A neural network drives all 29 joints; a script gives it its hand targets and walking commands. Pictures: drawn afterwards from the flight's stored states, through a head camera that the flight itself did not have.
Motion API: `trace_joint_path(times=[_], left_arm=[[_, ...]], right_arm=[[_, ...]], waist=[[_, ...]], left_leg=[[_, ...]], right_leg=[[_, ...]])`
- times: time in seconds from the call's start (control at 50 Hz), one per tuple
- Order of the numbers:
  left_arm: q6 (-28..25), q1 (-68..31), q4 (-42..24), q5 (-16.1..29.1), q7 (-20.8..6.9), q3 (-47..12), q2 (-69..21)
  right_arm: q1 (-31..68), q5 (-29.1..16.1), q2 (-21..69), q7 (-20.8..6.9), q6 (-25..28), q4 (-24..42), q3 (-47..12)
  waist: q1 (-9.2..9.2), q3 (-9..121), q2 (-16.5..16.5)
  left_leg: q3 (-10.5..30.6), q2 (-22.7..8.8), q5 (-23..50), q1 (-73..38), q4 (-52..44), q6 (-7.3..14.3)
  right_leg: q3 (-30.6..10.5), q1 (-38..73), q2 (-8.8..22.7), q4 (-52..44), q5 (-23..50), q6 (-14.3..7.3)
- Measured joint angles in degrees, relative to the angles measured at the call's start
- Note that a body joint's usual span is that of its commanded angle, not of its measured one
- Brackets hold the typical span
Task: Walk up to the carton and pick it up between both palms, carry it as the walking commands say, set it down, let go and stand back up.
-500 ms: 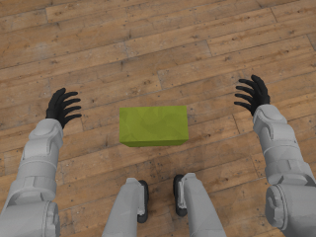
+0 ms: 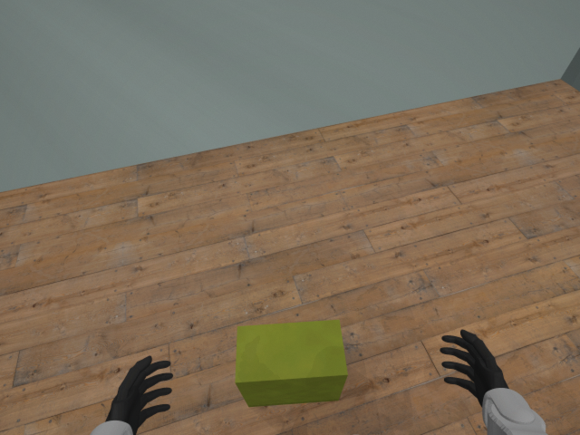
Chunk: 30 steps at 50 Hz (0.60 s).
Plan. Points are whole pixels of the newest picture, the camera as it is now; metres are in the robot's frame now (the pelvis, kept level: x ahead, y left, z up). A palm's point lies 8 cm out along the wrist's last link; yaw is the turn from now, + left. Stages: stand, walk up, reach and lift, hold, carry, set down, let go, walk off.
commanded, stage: let go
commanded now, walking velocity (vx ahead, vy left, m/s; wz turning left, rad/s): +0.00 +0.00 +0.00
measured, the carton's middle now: (291, 366) +0.39 +0.02 -0.61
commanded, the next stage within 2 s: stand in 0.50 s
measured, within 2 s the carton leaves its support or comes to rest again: neither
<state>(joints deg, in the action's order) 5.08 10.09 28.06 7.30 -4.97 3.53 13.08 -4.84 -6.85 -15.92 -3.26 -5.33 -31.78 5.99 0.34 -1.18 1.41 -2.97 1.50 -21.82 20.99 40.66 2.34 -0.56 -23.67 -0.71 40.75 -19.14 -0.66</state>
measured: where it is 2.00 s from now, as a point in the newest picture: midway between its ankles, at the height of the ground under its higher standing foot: outside the picture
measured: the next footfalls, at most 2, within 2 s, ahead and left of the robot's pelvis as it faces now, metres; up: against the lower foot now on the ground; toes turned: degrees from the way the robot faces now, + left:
none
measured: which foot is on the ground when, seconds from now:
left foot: down 0.00-1.00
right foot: down 0.00-1.00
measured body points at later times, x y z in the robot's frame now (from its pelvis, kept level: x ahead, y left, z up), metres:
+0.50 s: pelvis -0.02 -0.01 +0.01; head -0.02 -0.02 +0.46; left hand +0.15 +0.22 -0.06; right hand +0.16 -0.27 -0.06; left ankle +0.00 +0.09 -0.72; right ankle +0.02 -0.12 -0.72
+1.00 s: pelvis +0.03 -0.01 +0.01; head +0.03 -0.02 +0.46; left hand +0.20 +0.26 -0.06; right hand +0.20 -0.28 -0.07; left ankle +0.00 +0.09 -0.72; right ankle +0.02 -0.12 -0.72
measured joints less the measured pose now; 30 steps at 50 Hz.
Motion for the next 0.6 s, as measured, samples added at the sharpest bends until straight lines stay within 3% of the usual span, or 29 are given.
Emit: trace_joint_path(times=[0.22,0.44,0.52,0.6], left_arm=[[1.92,1.82,-2.40,-2.28,0.00,-0.88,-2.22],[4.33,1.94,-2.56,-3.18,0.04,-0.87,-2.36],[5.48,2.05,-2.35,-3.19,1.47,-0.86,-2.22],[1.83,2.53,-1.35,-3.72,2.42,-0.86,-0.22]], right_arm=[[-5.21,2.34,0.01,-1.36,-1.57,3.92,-0.05],[-5.24,2.80,0.01,-1.79,-2.65,4.94,-0.04],[-5.24,3.44,0.01,-0.88,-2.53,5.01,0.00],[-5.44,5.00,0.01,1.15,-0.70,4.66,-0.01]], waist=[[0.00,-4.30,-0.05],[0.00,-5.95,0.31],[0.00,-5.43,0.31],[0.00,-3.26,-0.02]], left_leg=[[0.00,0.00,2.08,-9.50,-4.30,0.00],[0.00,0.00,3.00,-11.06,-4.87,0.00],[0.00,0.00,3.03,-10.78,-4.87,0.00],[0.00,0.00,0.61,-9.12,-4.88,0.00]], right_leg=[[-0.05,9.22,-0.05,-3.69,1.76,0.00],[-0.05,10.58,-0.05,-3.83,2.43,0.00],[-0.05,10.30,-0.05,-3.83,2.48,0.00],[-0.05,8.58,-0.05,-3.84,0.63,0.00]])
